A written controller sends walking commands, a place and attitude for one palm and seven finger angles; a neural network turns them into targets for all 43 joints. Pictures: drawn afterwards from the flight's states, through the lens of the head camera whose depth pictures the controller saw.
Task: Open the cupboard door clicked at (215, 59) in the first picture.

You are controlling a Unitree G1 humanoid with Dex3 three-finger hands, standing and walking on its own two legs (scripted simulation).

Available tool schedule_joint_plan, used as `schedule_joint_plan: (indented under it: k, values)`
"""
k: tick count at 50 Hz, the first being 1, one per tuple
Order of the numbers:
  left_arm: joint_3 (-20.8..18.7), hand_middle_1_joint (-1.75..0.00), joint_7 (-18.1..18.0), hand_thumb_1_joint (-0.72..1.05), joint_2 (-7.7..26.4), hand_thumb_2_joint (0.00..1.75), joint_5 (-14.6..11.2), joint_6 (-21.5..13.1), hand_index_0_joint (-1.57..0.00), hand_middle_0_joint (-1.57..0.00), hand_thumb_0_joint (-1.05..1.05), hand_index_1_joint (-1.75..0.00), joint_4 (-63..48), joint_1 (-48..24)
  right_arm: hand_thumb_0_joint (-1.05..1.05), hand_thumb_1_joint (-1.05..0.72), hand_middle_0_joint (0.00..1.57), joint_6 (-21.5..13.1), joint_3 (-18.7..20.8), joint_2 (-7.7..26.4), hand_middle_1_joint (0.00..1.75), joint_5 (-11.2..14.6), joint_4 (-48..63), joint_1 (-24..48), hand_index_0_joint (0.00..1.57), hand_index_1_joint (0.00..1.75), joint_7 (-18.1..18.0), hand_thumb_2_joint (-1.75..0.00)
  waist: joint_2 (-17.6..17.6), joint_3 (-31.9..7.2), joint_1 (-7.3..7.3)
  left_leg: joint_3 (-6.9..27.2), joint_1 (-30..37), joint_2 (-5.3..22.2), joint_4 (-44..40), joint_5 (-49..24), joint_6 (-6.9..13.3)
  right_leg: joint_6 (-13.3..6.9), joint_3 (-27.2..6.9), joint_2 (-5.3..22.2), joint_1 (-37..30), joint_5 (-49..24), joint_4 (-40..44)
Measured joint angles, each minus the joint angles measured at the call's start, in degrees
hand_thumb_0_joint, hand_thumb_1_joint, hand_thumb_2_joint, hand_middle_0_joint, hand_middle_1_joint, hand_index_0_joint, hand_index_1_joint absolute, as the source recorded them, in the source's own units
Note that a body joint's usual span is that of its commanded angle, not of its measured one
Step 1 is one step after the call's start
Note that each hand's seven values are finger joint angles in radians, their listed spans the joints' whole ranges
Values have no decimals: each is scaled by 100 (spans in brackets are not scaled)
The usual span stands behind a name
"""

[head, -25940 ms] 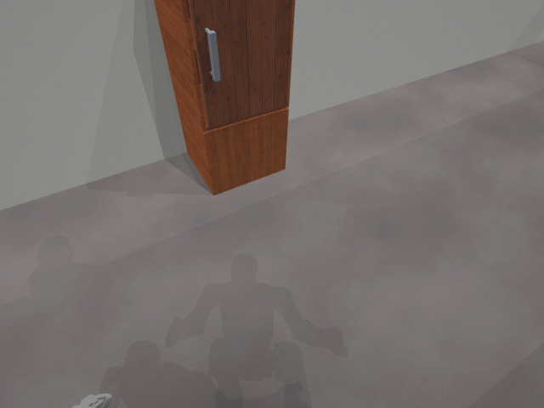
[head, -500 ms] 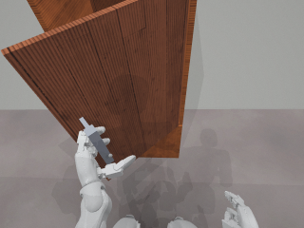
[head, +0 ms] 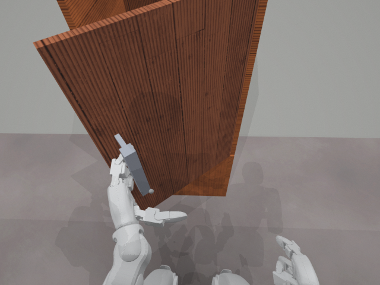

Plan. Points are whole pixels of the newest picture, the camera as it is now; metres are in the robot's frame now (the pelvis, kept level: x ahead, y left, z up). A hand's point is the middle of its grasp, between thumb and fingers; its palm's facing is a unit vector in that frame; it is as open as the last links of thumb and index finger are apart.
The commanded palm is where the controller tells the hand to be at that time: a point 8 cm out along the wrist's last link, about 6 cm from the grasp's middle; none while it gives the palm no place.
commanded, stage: slide the hand sideways off the handle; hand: left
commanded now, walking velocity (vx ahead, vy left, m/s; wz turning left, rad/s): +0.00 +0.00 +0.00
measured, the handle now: (132, 166) +0.36 +0.14 +0.04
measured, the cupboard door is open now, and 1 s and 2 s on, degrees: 39 40 40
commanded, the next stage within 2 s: draw the hand back to the body in 1.16 s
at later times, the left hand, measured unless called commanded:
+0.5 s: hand (132, 214) +0.25 +0.12 +0.04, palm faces -0.08 -1.00 +0.02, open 16.4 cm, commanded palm +0.23 +0.17 +0.04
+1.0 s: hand (103, 231) +0.22 +0.17 +0.04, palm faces +0.01 -1.00 -0.03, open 16.3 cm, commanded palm +0.19 +0.23 +0.04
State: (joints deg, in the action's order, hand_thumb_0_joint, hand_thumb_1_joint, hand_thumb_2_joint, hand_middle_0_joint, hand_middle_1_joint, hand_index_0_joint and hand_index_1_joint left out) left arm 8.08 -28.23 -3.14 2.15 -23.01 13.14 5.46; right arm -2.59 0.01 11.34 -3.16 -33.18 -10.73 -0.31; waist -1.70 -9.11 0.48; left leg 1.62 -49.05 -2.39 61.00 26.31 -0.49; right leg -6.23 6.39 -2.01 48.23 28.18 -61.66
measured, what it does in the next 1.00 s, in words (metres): shifts its weight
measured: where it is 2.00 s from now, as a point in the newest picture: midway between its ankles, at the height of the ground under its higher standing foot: outside the picture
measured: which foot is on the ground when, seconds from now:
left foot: down 0.00-1.00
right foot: down 0.00-1.00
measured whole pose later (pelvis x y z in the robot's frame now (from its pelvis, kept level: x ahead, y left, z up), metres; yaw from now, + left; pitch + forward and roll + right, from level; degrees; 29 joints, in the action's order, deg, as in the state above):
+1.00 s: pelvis +0.02 +0.05 -0.02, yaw -2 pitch +16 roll -2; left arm 5.5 -0.1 8.8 -5.0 -21.8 -13.6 33.2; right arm -1.7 -1.3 12.0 0.1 -22.4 -14.2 -1.0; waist -1.7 -9.8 -1.1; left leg 0.2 -52.9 -2.6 68.7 32.1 3.6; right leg -2.6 5.2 -1.9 50.6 31.8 -66.0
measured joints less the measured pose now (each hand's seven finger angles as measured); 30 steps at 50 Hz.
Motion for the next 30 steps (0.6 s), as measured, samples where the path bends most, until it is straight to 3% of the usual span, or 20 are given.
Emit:
schedule_joint_plan:
  k: [5,8,10,13,17,22,30]
  values:
    - [25,-41,1553,-50,697,30,-41,-168,-15,-21,-1,-42,-151,162,2,-90,20,-43,-78,73,30,92,173,-141,20,30,-23,-90,-21,62,-60,-27,-27,-35,130,69,125,85,-20,34,-15,29,-57]
    - [119,-37,2474,-50,994,30,-470,-113,-10,-19,-1,-38,-291,229,2,-90,20,-100,-94,157,30,229,272,-199,20,30,-63,-90,-121,133,-75,-32,35,-48,174,104,210,169,-27,44,-121,23,-15]
    - [175,-34,2797,-50,958,30,-786,1,-9,-16,-1,-36,-391,302,2,-90,20,-145,-106,190,30,317,341,-232,20,30,-93,-90,-162,155,-78,-61,101,-54,149,111,271,229,-59,47,-200,-1,51]
    - [255,-32,2825,-50,715,30,-958,123,-10,-13,-1,-33,-577,492,2,-90,20,-199,-125,193,30,367,471,-273,20,30,-92,-90,-141,115,-55,-134,132,-71,113,120,357,316,-135,64,-228,-23,107]
    - [448,-30,2427,-50,476,30,-586,168,-12,-11,-1,-32,-926,778,2,-90,20,-185,-123,148,30,308,719,-301,20,30,19,-90,-41,30,-22,-235,21,-103,214,194,455,408,-229,99,-100,33,-3]
    - [682,-29,2089,-50,514,30,-92,239,-13,-12,-1,-31,-1434,1185,2,-90,20,-20,-116,64,30,239,972,-270,20,30,162,-90,0,5,-27,-314,-120,-107,431,342,523,491,-298,108,40,145,-191]
    - [749,-29,1990,-50,643,30,-81,376,-14,-14,-1,-30,-2101,1826,2,-90,20,163,-199,-32,30,252,1129,-285,20,30,170,-90,-85,44,-124,-318,-148,-124,530,443,559,578,-303,123,29,208,-217]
